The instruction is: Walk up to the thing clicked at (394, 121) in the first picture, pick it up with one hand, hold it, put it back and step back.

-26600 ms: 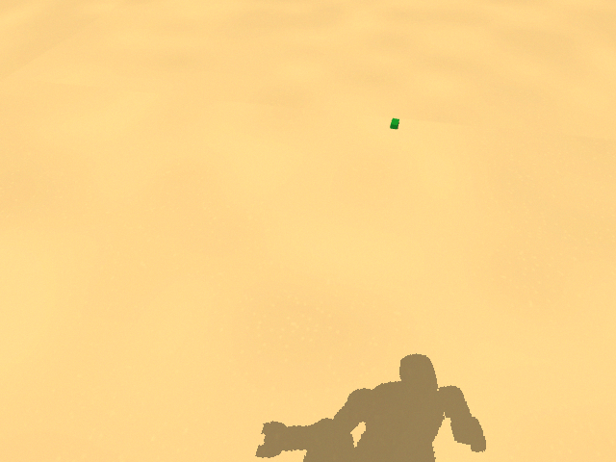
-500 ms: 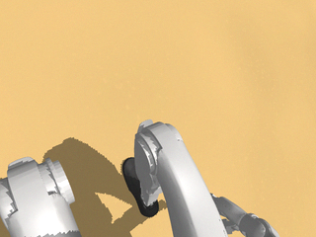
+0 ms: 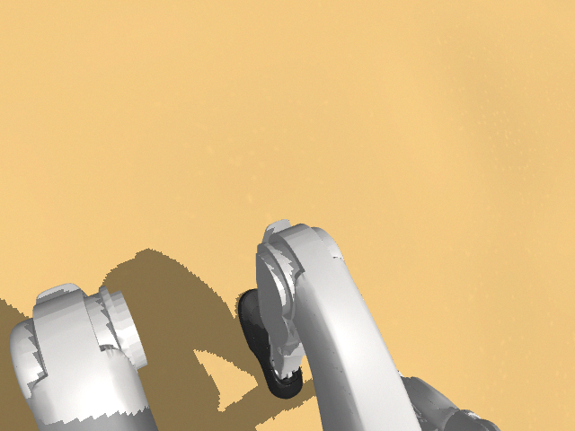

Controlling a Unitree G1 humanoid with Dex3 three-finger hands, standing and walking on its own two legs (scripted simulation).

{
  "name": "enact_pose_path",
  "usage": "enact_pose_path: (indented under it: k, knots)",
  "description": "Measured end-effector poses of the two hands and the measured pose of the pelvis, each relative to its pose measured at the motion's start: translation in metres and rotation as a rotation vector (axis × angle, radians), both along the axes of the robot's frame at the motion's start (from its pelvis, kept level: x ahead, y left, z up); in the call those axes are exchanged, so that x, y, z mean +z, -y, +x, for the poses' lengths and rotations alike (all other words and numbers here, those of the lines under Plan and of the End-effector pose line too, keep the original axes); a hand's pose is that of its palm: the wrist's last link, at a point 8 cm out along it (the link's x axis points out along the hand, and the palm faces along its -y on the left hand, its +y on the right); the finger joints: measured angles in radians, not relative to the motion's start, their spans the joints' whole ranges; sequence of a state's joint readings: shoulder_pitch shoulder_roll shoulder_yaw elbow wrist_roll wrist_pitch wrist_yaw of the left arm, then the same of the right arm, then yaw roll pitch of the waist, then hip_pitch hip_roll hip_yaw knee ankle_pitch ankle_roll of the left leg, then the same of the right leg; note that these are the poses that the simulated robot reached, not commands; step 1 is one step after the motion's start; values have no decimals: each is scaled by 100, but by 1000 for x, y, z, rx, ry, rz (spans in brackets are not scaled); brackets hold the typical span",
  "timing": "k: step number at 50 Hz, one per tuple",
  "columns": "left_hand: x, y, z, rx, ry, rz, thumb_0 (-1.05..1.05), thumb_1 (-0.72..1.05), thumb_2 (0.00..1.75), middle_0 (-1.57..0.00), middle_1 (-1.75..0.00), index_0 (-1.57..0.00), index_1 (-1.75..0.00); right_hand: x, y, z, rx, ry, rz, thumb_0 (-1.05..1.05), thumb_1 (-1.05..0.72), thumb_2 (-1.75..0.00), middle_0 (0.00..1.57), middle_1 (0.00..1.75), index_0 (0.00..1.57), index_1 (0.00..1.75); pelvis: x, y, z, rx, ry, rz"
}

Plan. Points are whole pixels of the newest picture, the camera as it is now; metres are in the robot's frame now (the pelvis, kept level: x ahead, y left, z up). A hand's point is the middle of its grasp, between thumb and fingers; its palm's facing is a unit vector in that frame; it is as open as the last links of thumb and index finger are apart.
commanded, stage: settle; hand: left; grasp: from above
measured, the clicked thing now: out of the picture +0.42 +0.34 -0.28
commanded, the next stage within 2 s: lift in 0.58 s
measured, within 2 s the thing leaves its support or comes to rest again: neither
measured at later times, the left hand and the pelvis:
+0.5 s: hand out of the picture +0.41 +0.33 -0.14, palm faces -0.43 -0.12 -0.89, open 6.9 cm; pelvis +0.00 -0.01 +0.02, yaw +5 degrees
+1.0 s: hand out of the picture +0.39 +0.34 -0.08, palm faces -0.44 -0.12 -0.89, open 7.0 cm; pelvis +0.00 -0.01 +0.06, yaw +8 degrees
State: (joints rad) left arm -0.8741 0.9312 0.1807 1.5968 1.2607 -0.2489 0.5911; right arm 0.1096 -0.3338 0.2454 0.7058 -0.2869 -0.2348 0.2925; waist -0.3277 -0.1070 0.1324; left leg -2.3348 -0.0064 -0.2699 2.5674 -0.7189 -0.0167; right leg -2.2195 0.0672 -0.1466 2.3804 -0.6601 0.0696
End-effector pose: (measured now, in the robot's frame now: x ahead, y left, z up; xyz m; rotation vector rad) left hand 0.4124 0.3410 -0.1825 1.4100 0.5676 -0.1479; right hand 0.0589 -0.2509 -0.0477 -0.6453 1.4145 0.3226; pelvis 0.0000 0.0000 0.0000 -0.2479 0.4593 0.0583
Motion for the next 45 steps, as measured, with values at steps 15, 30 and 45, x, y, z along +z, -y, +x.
enact_pose_path:
  k: [15, 30, 45]
  knots:
    - [76, 4, 0, -53, 34, 44, 3, 47, 0, -106, 0, -108, 0, -2, 18, 35, -118, 129, 12, 0, -91, -90, 20, 30, 20, 30, 17, 4, 1, 25, -79, 38]
    - [104, 7, 0, -70, 4, 48, 3, 47, 0, -106, 0, -108, 0, -13, 20, 34, -185, 134, 4, 0, -92, -90, 20, 30, 20, 30, 24, 10, -4, 51, -92, 77]
    - [142, 5, -4, -43, 1, 35, 3, 46, 1, -106, -3, -107, -3, 3, 20, 26, -269, 110, -19, 0, -92, -90, 21, 30, 20, 30, 49, 10, -2, 66, -134, 88]
